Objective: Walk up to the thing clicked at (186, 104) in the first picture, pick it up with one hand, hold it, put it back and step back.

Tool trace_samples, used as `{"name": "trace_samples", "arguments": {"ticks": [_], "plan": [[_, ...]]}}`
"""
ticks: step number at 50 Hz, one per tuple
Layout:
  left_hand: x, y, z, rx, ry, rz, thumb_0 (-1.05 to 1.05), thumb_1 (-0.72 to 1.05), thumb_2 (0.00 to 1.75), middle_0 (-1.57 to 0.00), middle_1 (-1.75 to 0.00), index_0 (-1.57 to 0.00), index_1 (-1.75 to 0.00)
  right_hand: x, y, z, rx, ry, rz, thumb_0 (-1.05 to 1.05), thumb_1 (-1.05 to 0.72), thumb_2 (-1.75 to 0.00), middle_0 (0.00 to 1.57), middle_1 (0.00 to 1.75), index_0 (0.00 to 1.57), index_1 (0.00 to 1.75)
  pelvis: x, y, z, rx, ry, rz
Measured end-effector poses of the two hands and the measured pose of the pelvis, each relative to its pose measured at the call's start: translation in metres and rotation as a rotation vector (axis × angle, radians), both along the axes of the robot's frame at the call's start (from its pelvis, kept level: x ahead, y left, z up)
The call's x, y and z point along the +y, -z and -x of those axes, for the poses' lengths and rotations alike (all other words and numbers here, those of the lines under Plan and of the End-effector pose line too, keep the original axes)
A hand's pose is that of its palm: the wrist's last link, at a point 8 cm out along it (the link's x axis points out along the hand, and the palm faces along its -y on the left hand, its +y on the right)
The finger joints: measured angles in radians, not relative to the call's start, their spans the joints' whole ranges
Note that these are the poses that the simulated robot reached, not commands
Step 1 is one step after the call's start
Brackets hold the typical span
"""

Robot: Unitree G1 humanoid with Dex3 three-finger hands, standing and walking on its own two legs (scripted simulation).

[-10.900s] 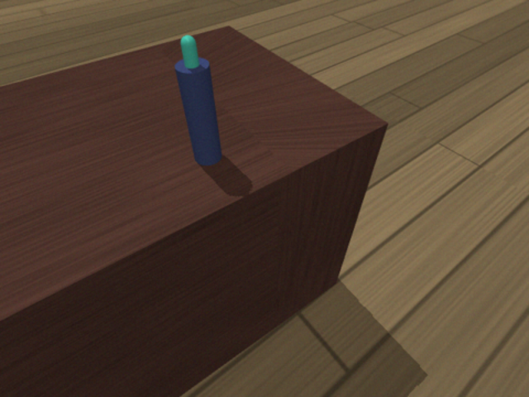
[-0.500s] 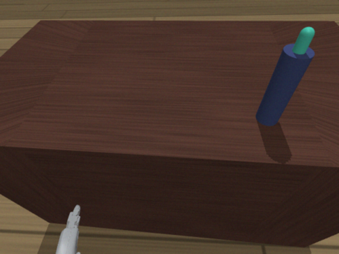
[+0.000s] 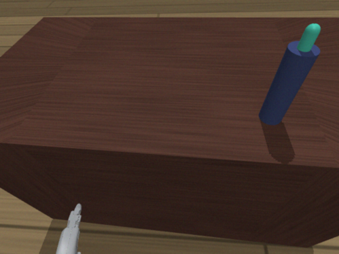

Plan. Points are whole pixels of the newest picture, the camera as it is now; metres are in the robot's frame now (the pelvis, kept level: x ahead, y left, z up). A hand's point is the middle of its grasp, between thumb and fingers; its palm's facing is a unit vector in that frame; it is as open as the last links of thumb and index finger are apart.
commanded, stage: go down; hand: right
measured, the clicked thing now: (288, 80) +0.48 -0.21 +0.16
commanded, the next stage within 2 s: approach in 0.24 s
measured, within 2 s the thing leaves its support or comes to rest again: neither
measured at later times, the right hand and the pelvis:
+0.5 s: hand out of the picture +0.38 -0.39 +0.23, palm faces +0.21 +0.98 +0.01, open 17.6 cm; pelvis +0.00 +0.00 +0.00, yaw +0 degrees
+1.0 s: hand (299, 108) +0.46 -0.26 +0.09, palm faces +0.12 +0.99 +0.07, open 17.5 cm; pelvis -0.01 +0.00 -0.02, yaw +2 degrees
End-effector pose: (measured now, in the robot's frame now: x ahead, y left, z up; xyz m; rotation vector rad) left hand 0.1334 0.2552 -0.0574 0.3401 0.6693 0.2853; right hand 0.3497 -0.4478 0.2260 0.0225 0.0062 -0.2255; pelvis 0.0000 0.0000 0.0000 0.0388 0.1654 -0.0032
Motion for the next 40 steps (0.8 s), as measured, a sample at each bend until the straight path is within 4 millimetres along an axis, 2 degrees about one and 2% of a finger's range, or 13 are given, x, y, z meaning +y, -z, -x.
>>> {"name": "trace_samples", "arguments": {"ticks": [12, 25, 30, 40], "plan": [[0.0, 0.0, 0.002, 0.001, 0.007, 0.008, -0.01, -0.54, 0.06, -0.05, -0.05, -0.05, -0.05, 0.003, 0.005, 0.002, 0.007, -0.007, -0.006, -0.02, 0.57, -0.05, 0.05, 0.05, 0.05, 0.05, 0.001, 0.0, 0.001, 0.001, 0.0, 0.001], [0.0, 0.0, -0.001, -0.006, 0.009, 0.001, -0.01, -0.54, 0.06, -0.05, -0.05, -0.05, -0.05, 0.005, 0.001, -0.002, 0.016, -0.01, 0.01, -0.02, 0.56, -0.04, 0.05, 0.05, 0.05, 0.04, 0.001, 0.001, 0.003, 0.001, 0.004, 0.001], [-0.005, 0.002, 0.0, -0.012, 0.03, 0.012, -0.01, -0.54, 0.05, -0.06, -0.05, -0.05, -0.05, 0.021, 0.023, -0.015, 0.057, -0.057, 0.006, -0.02, 0.56, -0.04, 0.05, 0.04, 0.04, 0.04, 0.001, 0.002, 0.005, 0.013, 0.005, 0.002], [-0.004, 0.012, 0.017, 0.03, 0.017, 0.018, 0.0, -0.52, 0.04, -0.06, -0.06, -0.06, -0.05, 0.086, 0.102, -0.056, 0.067, -0.149, -0.048, -0.02, 0.52, -0.05, 0.05, 0.04, 0.05, 0.04, 0.001, 0.012, 0.01, 0.057, -0.011, 0.0]]}}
